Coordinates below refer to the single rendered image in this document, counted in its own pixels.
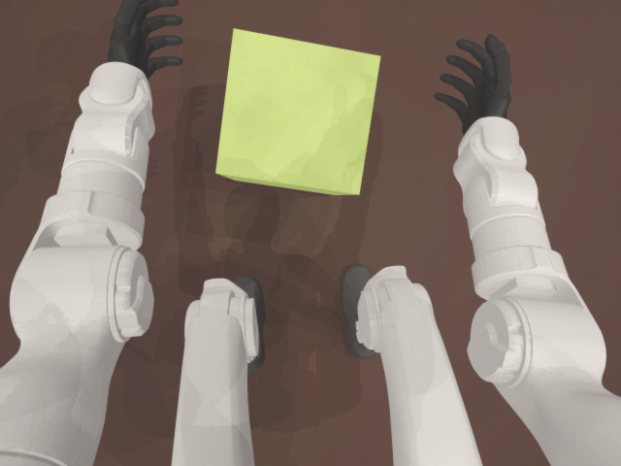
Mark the left robot thigh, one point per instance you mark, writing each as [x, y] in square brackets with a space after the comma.
[212, 426]

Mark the right robot upper arm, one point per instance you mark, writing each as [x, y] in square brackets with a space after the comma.
[547, 359]

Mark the right robot shin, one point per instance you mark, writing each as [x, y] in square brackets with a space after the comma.
[392, 272]

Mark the robot left hand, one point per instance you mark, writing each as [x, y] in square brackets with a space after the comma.
[129, 42]

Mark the left robot forearm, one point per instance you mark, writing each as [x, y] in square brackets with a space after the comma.
[99, 198]

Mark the carton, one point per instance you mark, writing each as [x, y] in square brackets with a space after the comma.
[296, 114]

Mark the robot right hand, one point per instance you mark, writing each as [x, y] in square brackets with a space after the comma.
[490, 97]

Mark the left robot upper arm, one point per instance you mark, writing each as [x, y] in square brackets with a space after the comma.
[74, 307]

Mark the right robot forearm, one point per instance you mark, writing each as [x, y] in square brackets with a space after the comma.
[512, 252]

